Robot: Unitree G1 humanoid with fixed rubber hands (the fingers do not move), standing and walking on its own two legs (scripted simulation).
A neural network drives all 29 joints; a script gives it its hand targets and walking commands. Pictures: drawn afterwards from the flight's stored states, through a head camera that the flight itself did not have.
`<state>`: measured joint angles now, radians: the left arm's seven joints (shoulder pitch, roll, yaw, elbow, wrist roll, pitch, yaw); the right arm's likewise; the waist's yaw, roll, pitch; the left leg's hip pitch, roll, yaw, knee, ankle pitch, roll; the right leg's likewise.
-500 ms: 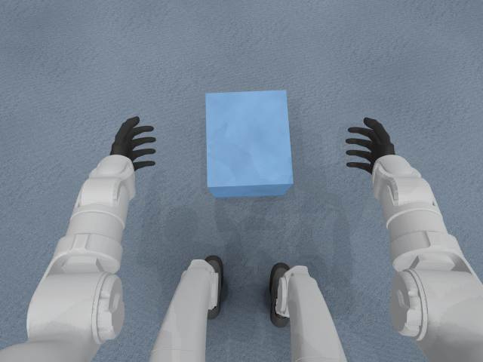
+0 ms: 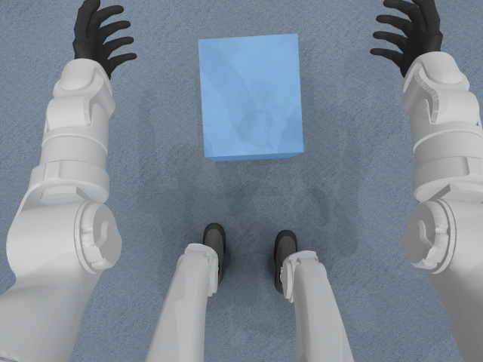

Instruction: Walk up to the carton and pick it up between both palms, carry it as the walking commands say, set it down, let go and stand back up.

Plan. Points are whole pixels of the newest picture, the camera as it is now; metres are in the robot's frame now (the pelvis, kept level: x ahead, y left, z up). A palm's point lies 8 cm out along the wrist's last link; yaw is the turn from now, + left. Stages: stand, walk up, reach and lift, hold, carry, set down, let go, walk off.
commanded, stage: reach and lift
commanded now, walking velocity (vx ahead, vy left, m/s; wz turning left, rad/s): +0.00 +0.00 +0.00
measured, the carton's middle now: (250, 106) +0.57 +0.02 -0.55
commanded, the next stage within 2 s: none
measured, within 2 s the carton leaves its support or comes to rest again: neither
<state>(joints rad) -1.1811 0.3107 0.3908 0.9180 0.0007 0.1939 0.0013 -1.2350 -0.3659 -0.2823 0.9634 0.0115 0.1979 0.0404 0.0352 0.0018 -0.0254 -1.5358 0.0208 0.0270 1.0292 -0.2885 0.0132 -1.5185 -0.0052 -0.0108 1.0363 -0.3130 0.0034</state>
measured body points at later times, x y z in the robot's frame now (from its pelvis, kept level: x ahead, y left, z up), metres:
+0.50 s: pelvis -0.02 -0.01 -0.10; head +0.32 +0.00 +0.19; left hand +0.53 +0.24 -0.21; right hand +0.56 -0.20 -0.21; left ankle +0.07 +0.11 -0.63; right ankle +0.06 -0.12 -0.63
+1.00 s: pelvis -0.04 -0.01 -0.23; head +0.33 +0.00 +0.02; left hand +0.53 +0.23 -0.37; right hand +0.56 -0.19 -0.37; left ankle +0.07 +0.11 -0.63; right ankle +0.06 -0.12 -0.63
